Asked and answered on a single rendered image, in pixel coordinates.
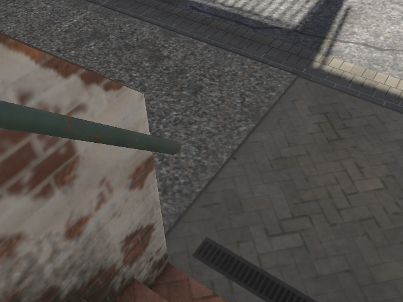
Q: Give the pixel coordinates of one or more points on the stairs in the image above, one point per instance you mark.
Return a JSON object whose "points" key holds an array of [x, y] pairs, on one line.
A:
{"points": [[172, 285]]}

